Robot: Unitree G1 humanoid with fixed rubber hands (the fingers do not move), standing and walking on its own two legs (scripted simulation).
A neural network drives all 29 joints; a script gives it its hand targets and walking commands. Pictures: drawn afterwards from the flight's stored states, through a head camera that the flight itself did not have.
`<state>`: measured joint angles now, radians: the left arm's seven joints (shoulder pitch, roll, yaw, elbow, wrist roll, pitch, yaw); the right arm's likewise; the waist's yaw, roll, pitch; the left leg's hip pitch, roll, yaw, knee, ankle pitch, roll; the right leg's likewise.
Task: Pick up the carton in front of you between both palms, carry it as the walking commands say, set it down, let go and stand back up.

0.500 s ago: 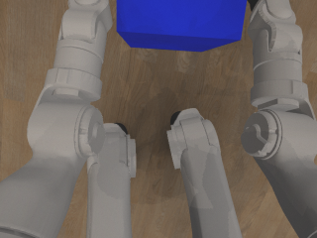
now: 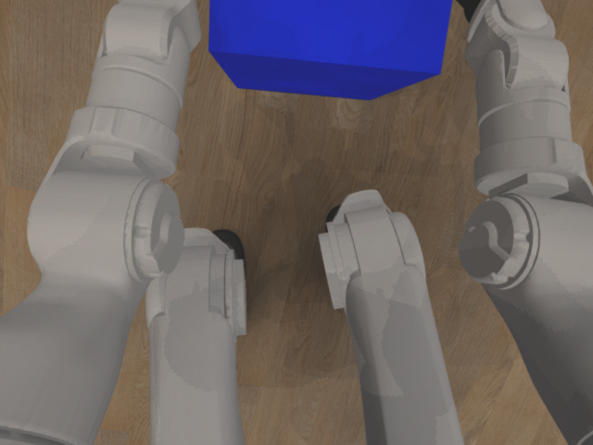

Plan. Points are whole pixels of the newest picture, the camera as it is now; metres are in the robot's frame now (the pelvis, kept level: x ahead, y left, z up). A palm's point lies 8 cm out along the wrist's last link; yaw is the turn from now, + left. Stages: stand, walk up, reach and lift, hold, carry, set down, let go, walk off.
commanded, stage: set down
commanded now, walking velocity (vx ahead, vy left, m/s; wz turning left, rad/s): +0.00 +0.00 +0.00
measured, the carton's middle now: out of the picture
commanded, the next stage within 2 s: let go in 1.90 s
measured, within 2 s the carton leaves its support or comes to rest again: rests again in 0.50 s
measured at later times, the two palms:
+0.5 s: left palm out of the picture +0.58 +0.04 -0.18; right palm out of the picture +0.51 -0.27 -0.18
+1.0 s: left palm out of the picture +0.60 +0.05 -0.16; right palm out of the picture +0.51 -0.31 -0.16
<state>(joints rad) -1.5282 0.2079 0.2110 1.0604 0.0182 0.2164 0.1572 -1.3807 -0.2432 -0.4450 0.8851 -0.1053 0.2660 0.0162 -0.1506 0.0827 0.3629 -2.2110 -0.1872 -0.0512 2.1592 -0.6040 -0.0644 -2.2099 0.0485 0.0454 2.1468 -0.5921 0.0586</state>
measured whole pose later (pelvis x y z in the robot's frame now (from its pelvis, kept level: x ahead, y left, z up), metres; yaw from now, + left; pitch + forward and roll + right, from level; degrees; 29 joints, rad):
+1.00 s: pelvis +0.00 -0.01 -0.02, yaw -3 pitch +33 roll +1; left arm -1.57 0.39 0.00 1.03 -0.21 0.16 0.14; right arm -1.48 -0.42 -0.24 1.06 0.20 0.10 -0.04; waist -0.13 0.02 0.46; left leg -2.17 -0.09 -0.03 2.24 -0.64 -0.05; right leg -2.21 0.01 -0.01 2.21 -0.57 -0.01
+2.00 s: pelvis +0.03 -0.01 +0.25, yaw -4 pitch +46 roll +1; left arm -1.23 0.25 0.25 0.88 0.05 0.23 0.07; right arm -1.14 -0.30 -0.40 0.86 -0.01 0.19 0.06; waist -0.10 0.04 -0.04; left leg -1.61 -0.06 -0.06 1.19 -0.38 -0.03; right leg -1.66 0.04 0.03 1.17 -0.32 0.00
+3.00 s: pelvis +0.12 +0.02 +0.39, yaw -6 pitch -1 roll -1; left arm 0.22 0.21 0.04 0.44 0.01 0.08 -0.04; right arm 0.23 -0.22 -0.05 0.43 -0.01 0.08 0.09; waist -0.01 0.02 0.08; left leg -0.13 -0.05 -0.04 0.45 -0.29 0.04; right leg -0.17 0.01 0.08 0.42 -0.23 0.03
